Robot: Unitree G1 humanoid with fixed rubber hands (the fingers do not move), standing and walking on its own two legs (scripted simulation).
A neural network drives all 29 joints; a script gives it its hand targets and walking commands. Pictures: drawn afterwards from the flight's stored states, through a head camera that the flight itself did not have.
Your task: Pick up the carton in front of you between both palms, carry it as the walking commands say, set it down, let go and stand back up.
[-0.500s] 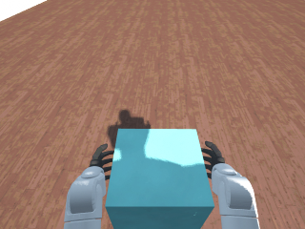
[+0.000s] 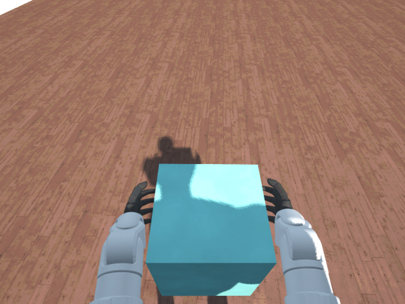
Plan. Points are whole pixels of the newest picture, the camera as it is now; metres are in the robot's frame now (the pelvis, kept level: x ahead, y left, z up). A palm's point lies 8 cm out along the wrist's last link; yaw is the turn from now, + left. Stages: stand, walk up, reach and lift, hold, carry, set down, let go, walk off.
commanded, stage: carry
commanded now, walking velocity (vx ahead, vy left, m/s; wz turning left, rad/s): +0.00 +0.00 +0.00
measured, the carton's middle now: (207, 233) +0.30 +0.00 -0.04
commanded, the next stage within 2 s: hold in 0.18 s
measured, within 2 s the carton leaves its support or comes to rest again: neither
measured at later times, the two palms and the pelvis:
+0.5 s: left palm (150, 223) +0.28 +0.11 +0.04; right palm (308, 241) +0.23 -0.18 +0.05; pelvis -0.02 +0.01 +0.01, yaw -7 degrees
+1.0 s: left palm (150, 215) +0.31 +0.12 +0.01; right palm (292, 233) +0.27 -0.17 +0.01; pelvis -0.04 +0.04 -0.02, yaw -8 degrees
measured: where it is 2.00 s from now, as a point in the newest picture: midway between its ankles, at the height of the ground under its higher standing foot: outside the picture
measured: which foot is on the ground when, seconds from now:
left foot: down 0.00-1.00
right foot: down 0.00-1.00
